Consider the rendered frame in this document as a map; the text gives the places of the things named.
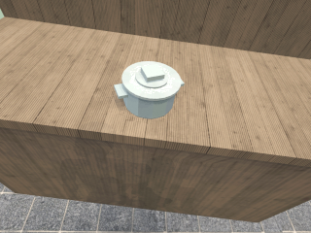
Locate pot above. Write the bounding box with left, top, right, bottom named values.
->
left=114, top=79, right=185, bottom=119

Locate knob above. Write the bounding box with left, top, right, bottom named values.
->
left=140, top=64, right=165, bottom=82

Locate lid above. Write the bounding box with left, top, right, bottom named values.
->
left=121, top=61, right=182, bottom=101

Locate table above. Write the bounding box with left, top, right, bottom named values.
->
left=0, top=0, right=311, bottom=223

